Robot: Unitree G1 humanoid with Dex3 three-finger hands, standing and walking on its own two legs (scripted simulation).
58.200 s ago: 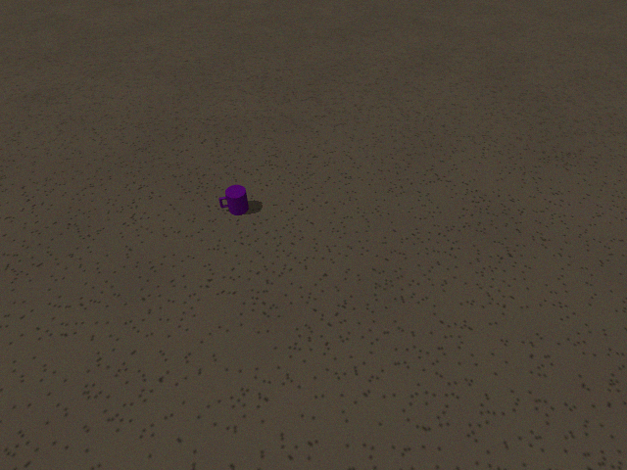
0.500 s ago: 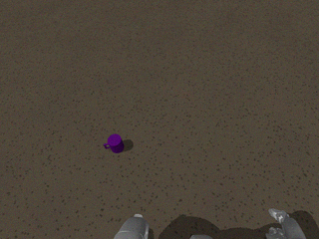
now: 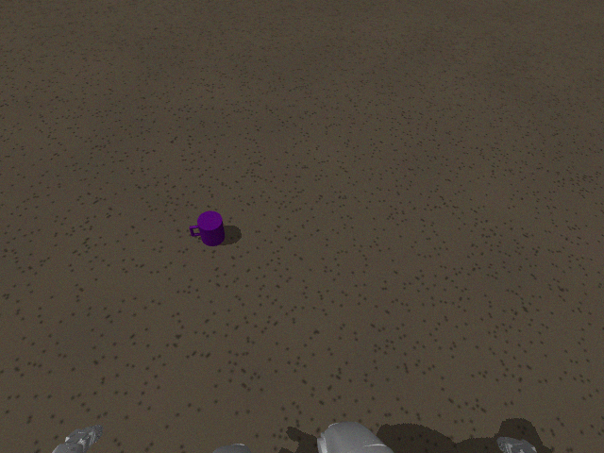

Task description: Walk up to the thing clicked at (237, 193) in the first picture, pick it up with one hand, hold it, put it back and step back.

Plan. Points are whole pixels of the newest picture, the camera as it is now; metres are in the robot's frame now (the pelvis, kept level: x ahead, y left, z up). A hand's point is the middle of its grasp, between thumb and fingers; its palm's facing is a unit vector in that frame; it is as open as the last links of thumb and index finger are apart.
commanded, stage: step back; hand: left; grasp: from above
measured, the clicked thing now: (207, 229) +0.93 +0.31 -0.71
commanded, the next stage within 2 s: stand in 1.28 s
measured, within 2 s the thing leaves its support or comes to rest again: neither
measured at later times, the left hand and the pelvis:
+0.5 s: hand out of the picture -0.03 +0.28 -0.15, palm faces +0.02 -0.91 -0.41, open 7.4 cm; pelvis -0.10 -0.01 -0.01, yaw +0 degrees
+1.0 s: hand out of the picture +0.05 +0.22 -0.14, palm faces +0.04 -0.94 -0.35, open 7.4 cm; pelvis -0.05 -0.03 -0.01, yaw +2 degrees
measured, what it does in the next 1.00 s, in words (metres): steps on the spot: right foot, then left foot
